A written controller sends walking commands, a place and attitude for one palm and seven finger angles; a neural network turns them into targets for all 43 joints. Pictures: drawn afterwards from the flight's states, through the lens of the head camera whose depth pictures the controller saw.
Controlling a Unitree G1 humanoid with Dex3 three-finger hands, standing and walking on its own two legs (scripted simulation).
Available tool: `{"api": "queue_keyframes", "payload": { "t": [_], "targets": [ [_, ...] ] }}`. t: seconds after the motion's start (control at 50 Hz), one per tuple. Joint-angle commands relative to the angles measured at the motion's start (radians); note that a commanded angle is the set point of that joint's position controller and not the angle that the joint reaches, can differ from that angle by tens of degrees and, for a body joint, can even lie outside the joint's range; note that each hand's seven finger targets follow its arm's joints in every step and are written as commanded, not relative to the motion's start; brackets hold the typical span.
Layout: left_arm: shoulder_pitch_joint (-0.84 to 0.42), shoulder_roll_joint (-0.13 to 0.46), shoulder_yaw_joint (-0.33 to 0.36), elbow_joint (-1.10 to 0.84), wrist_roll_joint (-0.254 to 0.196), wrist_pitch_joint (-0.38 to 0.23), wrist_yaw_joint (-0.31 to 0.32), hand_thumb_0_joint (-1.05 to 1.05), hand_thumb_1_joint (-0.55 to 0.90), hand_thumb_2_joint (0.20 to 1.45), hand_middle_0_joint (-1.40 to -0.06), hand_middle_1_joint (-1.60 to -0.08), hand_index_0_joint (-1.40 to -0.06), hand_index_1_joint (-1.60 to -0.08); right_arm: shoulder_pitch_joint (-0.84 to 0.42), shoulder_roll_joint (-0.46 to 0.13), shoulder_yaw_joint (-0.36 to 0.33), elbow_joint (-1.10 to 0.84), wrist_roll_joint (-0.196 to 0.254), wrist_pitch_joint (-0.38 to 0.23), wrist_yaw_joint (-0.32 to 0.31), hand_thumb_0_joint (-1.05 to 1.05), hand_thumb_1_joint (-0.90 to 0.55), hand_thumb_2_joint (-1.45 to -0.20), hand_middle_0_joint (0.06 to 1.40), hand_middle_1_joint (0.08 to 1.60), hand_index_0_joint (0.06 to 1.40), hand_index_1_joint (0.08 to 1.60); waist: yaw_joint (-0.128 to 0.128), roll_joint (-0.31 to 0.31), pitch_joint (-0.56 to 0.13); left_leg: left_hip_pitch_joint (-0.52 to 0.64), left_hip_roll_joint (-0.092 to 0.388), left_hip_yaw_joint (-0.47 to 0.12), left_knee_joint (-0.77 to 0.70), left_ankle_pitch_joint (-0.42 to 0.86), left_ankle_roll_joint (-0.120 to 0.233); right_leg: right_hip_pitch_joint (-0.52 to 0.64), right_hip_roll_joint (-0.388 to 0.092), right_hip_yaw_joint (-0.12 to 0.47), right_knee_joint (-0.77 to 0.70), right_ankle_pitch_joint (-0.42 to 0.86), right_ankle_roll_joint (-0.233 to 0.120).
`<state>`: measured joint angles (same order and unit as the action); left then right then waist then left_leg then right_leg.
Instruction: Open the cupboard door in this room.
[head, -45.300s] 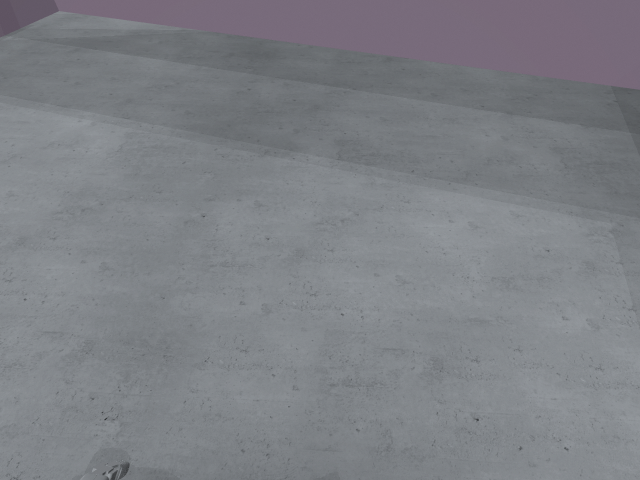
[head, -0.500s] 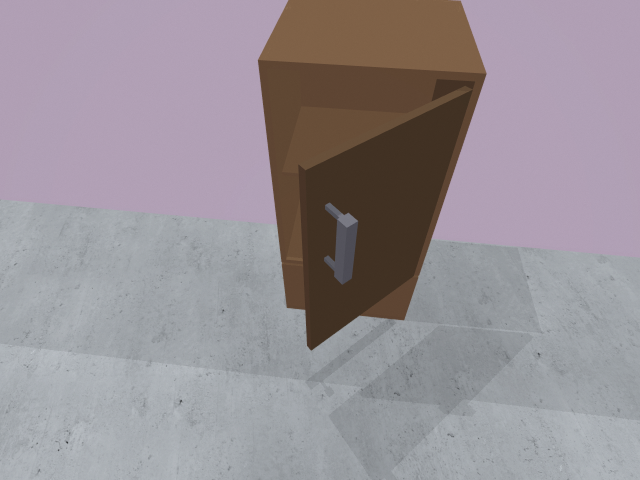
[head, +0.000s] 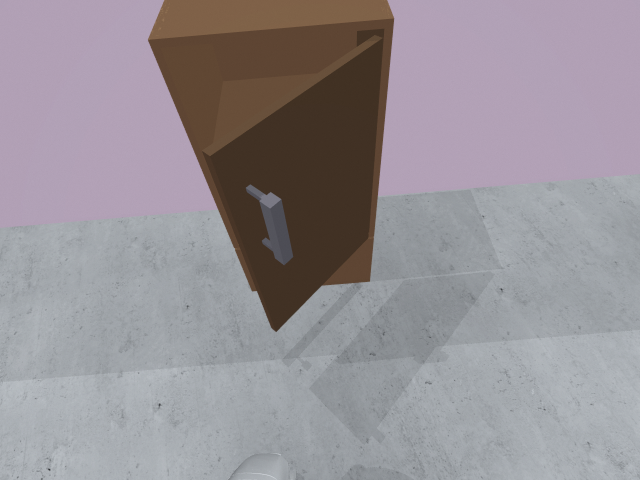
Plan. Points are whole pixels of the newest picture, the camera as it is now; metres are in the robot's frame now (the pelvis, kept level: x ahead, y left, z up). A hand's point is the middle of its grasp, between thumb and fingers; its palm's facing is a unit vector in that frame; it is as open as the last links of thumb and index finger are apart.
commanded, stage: walk to a spot facing it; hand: left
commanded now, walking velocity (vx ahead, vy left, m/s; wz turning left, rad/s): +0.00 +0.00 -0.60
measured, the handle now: (269, 225) +0.50 +0.14 -0.04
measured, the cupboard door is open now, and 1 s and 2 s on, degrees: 45 45 45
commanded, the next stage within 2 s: none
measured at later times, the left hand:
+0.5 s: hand out of the picture +0.12 +0.24 -0.17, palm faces -0.18 -0.96 -0.23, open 7.4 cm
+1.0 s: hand (280, 409) +0.23 +0.10 -0.15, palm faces -0.56 -0.79 -0.24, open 7.4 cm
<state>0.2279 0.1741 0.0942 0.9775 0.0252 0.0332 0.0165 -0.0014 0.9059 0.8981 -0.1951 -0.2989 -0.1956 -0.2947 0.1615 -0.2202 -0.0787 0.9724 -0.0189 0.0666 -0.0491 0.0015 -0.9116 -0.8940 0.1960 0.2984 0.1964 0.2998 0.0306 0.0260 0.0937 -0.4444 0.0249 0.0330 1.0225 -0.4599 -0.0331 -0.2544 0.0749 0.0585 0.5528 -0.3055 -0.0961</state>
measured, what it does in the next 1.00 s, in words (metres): steps on the spot, turning right: left foot, then right foot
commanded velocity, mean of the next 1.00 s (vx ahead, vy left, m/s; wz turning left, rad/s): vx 0.00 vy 0.00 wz -0.60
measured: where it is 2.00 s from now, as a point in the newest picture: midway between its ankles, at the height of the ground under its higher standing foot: outside the picture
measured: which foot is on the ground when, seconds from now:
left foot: up 0.00-0.36, down 0.38-0.74, up 0.76-1.00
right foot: down 0.00-0.38, up 0.40-0.72, down 0.74-1.00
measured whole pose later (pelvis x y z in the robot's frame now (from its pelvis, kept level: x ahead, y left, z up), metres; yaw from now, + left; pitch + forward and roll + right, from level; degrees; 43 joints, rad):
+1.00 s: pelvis +0.03 +0.00 +0.00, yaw -35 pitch +1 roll +1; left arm 0.14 0.19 0.06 0.88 0.03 0.05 0.00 0.00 0.90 0.90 -0.20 -0.30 -0.20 -0.30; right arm 0.22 -0.24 -0.07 0.91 -0.01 0.06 -0.03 0.00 -0.91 -0.89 0.19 0.30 0.19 0.30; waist -0.03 0.01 0.10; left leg -0.46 0.06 0.03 0.98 -0.41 -0.07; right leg -0.28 0.05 0.06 0.53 -0.26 -0.04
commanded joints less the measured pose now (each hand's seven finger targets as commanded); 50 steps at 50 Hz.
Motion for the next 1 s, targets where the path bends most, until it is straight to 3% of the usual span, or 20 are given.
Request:
{"api": "queue_keyframes", "payload": {
  "t": [0.0, 0.2, 0.26, 0.3, 0.32, 0.34, 0.36, 0.38, 0.4, 0.42, 0.48, 0.6, 0.64, 0.68, 0.7, 0.72, 0.74, 0.76, 0.84, 0.98],
  "targets": [
    [0.091, 0.184, 0.034, -0.048, -0.006, -0.014, 0.018, 0.0, 0.9, 0.9, -0.2, -0.3, -0.2, -0.3, -0.054, -0.053, -0.003, -0.111, 0.002, -0.027, 0.001, 0.0, -0.9, -0.9, 0.2, 0.3, 0.2, 0.3, 0.011, -0.118, -0.126, -0.147, 0.012, -0.055, 0.052, 0.023, -0.016, 0.258, -0.258, 0.329, -0.134, 0.664, -0.092],
    [0.101, 0.221, 0.042, -0.106, 0.003, -0.009, 0.009, 0.0, 0.9, 0.9, -0.2, -0.3, -0.2, -0.3, -0.139, -0.066, 0.0, -0.191, 0.013, -0.037, 0.002, 0.0, -0.9, -0.9, 0.2, 0.3, 0.2, 0.3, 0.025, -0.15, -0.121, -0.072, -0.031, -0.078, -0.121, 0.012, -0.01, 0.203, -0.23, 0.446, -0.141, 0.612, -0.107],
    [0.067, 0.232, 0.045, -0.127, 0.003, -0.008, 0.007, 0.0, 0.9, 0.9, -0.2, -0.3, -0.2, -0.3, -0.11, -0.064, 0.003, -0.204, 0.018, -0.046, 0.003, 0.0, -0.9, -0.9, 0.2, 0.3, 0.2, 0.3, 0.006, -0.162, -0.141, 0.009, -0.045, -0.08, -0.248, 0.029, 0.0, 0.17, -0.213, 0.455, -0.122, 0.626, -0.097],
    [0.024, 0.227, 0.043, -0.139, -0.003, -0.007, 0.005, 0.0, 0.9, 0.9, -0.2, -0.3, -0.2, -0.3, -0.037, -0.07, 0.004, -0.187, 0.021, -0.054, -0.001, 0.0, -0.9, -0.9, 0.2, 0.3, 0.2, 0.3, -0.034, -0.13, -0.156, 0.162, -0.047, -0.088, -0.451, 0.128, 0.006, 0.086, -0.176, 0.437, -0.081, 0.581, -0.054],
    [0.007, 0.212, 0.039, -0.149, -0.009, -0.007, 0.004, 0.0, 0.9, 0.9, -0.2, -0.3, -0.2, -0.3, 0.024, -0.088, 0.001, -0.172, 0.019, -0.062, -0.004, 0.0, -0.9, -0.9, 0.2, 0.3, 0.2, 0.3, -0.065, -0.089, -0.186, 0.34, -0.011, -0.102, -0.587, 0.226, 0.014, -0.035, -0.136, 0.399, -0.037, 0.458, -0.011],
    [0.021, 0.165, 0.03, -0.164, -0.016, -0.006, -0.004, 0.0, 0.9, 0.9, -0.2, -0.3, -0.2, -0.3, 0.061, -0.168, -0.009, -0.168, 0.007, -0.073, -0.009, 0.0, -0.9, -0.9, 0.2, 0.3, 0.2, 0.3, -0.072, 0.098, -0.209, 0.503, 0.199, -0.31, -0.694, 0.254, 0.08, -0.232, -0.014, 0.276, 0.077, 0.132, 0.044],
    [0.03, 0.139, 0.02, -0.182, -0.014, -0.011, -0.017, 0.0, 0.9, 0.9, -0.2, -0.3, -0.2, -0.3, 0.083, -0.238, -0.02, -0.182, -0.004, -0.07, -0.009, 0.0, -0.9, -0.9, 0.2, 0.3, 0.2, 0.3, -0.06, 0.271, -0.176, 0.495, 0.435, -0.508, -0.742, 0.4, 0.2, -0.349, 0.04, 0.082, 0.312, -0.324, 0.103],
    [0.024, 0.164, 0.021, -0.196, 0.0, -0.018, -0.024, 0.0, 0.9, 0.9, -0.2, -0.3, -0.2, -0.3, 0.074, -0.231, -0.01, -0.206, -0.005, -0.062, -0.011, 0.0, -0.9, -0.9, 0.2, 0.3, 0.2, 0.3, -0.048, 0.127, -0.124, 0.355, 0.488, -0.512, -0.71, 0.448, 0.261, -0.325, -0.026, 0.034, 0.45, -0.315, 0.126],
    [0.015, 0.159, 0.027, -0.166, 0.013, -0.012, -0.027, 0.0, 0.9, 0.9, -0.2, -0.3, -0.2, -0.3, 0.075, -0.191, 0.004, -0.193, -0.021, -0.068, -0.008, 0.0, -0.9, -0.9, 0.2, 0.3, 0.2, 0.3, -0.044, 0.117, -0.121, 0.321, 0.411, -0.438, -0.711, 0.517, 0.238, -0.325, -0.02, 0.028, 0.566, -0.281, 0.134],
    [0.014, 0.156, 0.029, -0.158, 0.008, -0.003, -0.032, 0.0, 0.9, 0.9, -0.2, -0.3, -0.2, -0.3, 0.055, -0.178, 0.013, -0.197, -0.02, -0.066, -0.008, 0.0, -0.9, -0.9, 0.2, 0.3, 0.2, 0.3, -0.028, 0.18, -0.097, 0.277, 0.357, -0.33, -0.694, 0.565, 0.21, -0.326, -0.044, 0.026, 0.64, -0.23, 0.141],
    [0.0, 0.137, 0.019, -0.157, -0.002, 0.007, -0.049, 0.0, 0.9, 0.9, -0.2, -0.3, -0.2, -0.3, 0.041, -0.148, 0.023, -0.197, -0.015, -0.071, -0.009, 0.0, -0.9, -0.9, 0.2, 0.3, 0.2, 0.3, -0.016, 0.126, -0.107, 0.314, 0.264, -0.112, -0.644, 0.737, 0.167, -0.336, -0.083, -0.038, 0.654, -0.127, 0.153],
    [-0.112, 0.105, -0.006, -0.18, -0.006, 0.007, -0.059, 0.0, 0.9, 0.9, -0.2, -0.3, -0.2, -0.3, 0.156, -0.179, 0.003, -0.132, -0.017, -0.068, 0.0, 0.0, -0.9, -0.9, 0.2, 0.3, 0.2, 0.3, -0.073, 0.183, -0.108, 0.344, 0.277, -0.01, -0.598, 0.773, 0.156, -0.198, -0.086, -0.135, 0.302, -0.123, 0.13],
    [-0.109, 0.112, -0.006, -0.177, -0.008, 0.003, -0.058, 0.0, 0.9, 0.9, -0.2, -0.3, -0.2, -0.3, 0.151, -0.194, -0.004, -0.127, -0.018, -0.066, 0.004, 0.0, -0.9, -0.9, 0.2, 0.3, 0.2, 0.3, -0.064, 0.194, -0.109, 0.322, 0.297, -0.007, -0.573, 0.733, 0.146, -0.132, -0.079, -0.146, 0.206, -0.117, 0.112],
    [-0.047, 0.136, 0.001, -0.156, -0.007, -0.005, -0.055, 0.0, 0.9, 0.9, -0.2, -0.3, -0.2, -0.3, 0.14, -0.199, -0.009, -0.125, -0.011, -0.063, 0.009, 0.0, -0.9, -0.9, 0.2, 0.3, 0.2, 0.3, -0.024, 0.144, -0.13, 0.272, 0.28, 0.03, -0.477, 0.673, 0.097, 0.021, -0.063, -0.154, 0.028, 0.03, 0.091],
    [0.043, 0.178, 0.01, -0.13, -0.006, -0.014, -0.049, 0.0, 0.9, 0.9, -0.2, -0.3, -0.2, -0.3, 0.125, -0.189, -0.009, -0.133, -0.003, -0.062, 0.014, 0.0, -0.9, -0.9, 0.2, 0.3, 0.2, 0.3, 0.027, 0.05, -0.175, 0.185, 0.241, 0.084, -0.327, 0.565, 0.048, 0.196, -0.106, -0.101, -0.103, 0.198, 0.066],
    [0.107, 0.309, 0.036, -0.112, 0.005, -0.027, -0.03, 0.0, 0.9, 0.9, -0.2, -0.3, -0.2, -0.3, 0.124, -0.102, 0.01, -0.166, 0.011, -0.061, 0.022, 0.0, -0.9, -0.9, 0.2, 0.3, 0.2, 0.3, 0.051, -0.312, -0.214, -0.1, 0.091, 0.183, -0.052, 0.051, -0.023, 0.4, -0.392, 0.288, -0.182, 0.542, -0.042],
    [0.143, 0.343, 0.036, -0.097, -0.014, -0.022, -0.015, 0.0, 0.9, 0.9, -0.2, -0.3, -0.2, -0.3, 0.076, -0.124, 0.01, -0.184, 0.011, -0.05, 0.013, 0.0, -0.9, -0.9, 0.2, 0.3, 0.2, 0.3, 0.079, -0.296, -0.216, -0.145, 0.055, 0.041, 0.092, -0.213, -0.028, 0.328, -0.487, 0.351, -0.161, 0.694, -0.134],
    [0.11, 0.306, 0.037, -0.107, -0.009, -0.017, -0.002, 0.0, 0.9, 0.9, -0.2, -0.3, -0.2, -0.3, 0.042, -0.109, 0.006, -0.175, 0.009, -0.043, 0.006, 0.0, -0.9, -0.9, 0.2, 0.3, 0.2, 0.3, 0.069, -0.309, -0.201, -0.18, 0.066, -0.03, 0.158, -0.17, -0.02, 0.285, -0.418, 0.343, -0.159, 0.593, -0.139],
    [-0.053, 0.224, 0.015, -0.158, -0.005, -0.009, 0.006, 0.0, 0.9, 0.9, -0.2, -0.3, -0.2, -0.3, 0.073, -0.09, 0.005, -0.124, 0.004, -0.027, 0.018, 0.0, -0.9, -0.9, 0.2, 0.3, 0.2, 0.3, -0.021, -0.167, -0.123, -0.088, 0.074, -0.021, 0.111, 0.031, -0.039, 0.087, -0.3, 0.199, -0.178, 0.411, -0.092],
    [-0.05, 0.235, 0.026, -0.159, 0.005, -0.012, -0.005, 0.0, 0.9, 0.9, -0.2, -0.3, -0.2, -0.3, 0.058, -0.067, 0.0, -0.143, 0.01, -0.039, 0.021, 0.0, -0.9, -0.9, 0.2, 0.3, 0.2, 0.3, -0.019, -0.166, -0.093, 0.01, 0.016, -0.008, -0.159, 0.038, -0.028, 0.019, -0.268, 0.284, -0.2, 0.261, -0.099]
  ]
}}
